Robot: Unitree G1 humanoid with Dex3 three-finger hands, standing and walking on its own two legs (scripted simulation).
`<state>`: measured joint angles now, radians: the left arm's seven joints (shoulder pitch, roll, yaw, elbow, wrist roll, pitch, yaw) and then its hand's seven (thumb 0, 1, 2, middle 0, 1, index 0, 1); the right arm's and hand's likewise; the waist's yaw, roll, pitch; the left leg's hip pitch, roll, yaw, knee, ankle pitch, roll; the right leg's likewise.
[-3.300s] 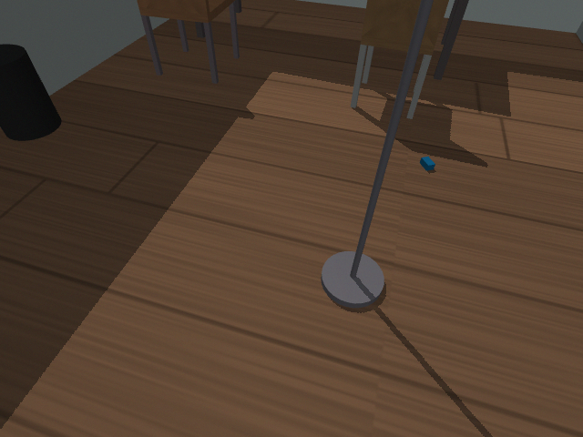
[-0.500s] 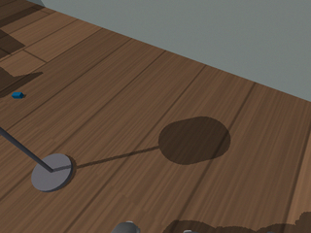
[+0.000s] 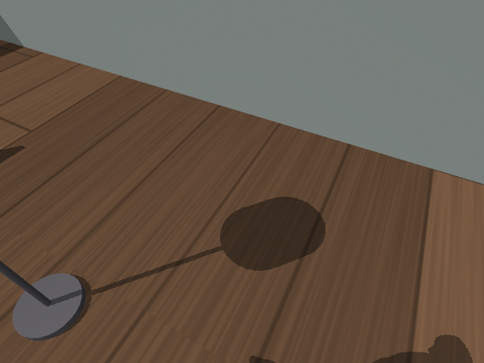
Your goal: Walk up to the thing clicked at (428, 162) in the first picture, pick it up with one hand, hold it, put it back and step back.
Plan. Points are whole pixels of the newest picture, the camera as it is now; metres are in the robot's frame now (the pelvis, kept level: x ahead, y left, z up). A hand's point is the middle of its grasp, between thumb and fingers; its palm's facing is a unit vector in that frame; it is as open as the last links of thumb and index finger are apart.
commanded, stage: walk up
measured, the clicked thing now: out of the picture +1.11 +1.47 -0.74
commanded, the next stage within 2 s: stand in 0.36 s
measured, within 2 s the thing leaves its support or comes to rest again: neither
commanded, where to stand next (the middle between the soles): +0.06 +0.01 m, yaw +1 degrees
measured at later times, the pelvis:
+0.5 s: pelvis +0.01 +0.01 +0.02, yaw -1 degrees
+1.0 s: pelvis +0.01 +0.01 +0.03, yaw +0 degrees
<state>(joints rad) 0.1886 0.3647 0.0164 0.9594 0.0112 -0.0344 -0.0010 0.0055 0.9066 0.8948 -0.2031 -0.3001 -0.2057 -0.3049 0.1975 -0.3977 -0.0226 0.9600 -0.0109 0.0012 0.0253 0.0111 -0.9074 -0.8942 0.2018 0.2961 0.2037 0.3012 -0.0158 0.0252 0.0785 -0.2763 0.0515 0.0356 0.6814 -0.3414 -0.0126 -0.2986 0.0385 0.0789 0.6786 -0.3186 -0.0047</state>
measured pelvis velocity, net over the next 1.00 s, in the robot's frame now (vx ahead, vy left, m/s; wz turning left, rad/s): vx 0.01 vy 0.01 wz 0.00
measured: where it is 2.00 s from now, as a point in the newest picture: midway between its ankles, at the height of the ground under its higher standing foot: outside the picture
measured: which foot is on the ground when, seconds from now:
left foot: down 0.00-1.00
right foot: down 0.00-1.00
